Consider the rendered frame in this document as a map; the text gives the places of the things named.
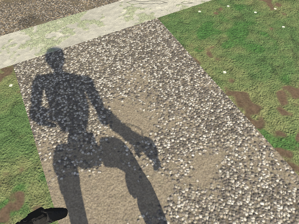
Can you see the robot left hand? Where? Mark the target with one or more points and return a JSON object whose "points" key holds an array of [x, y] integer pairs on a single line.
{"points": [[44, 216]]}

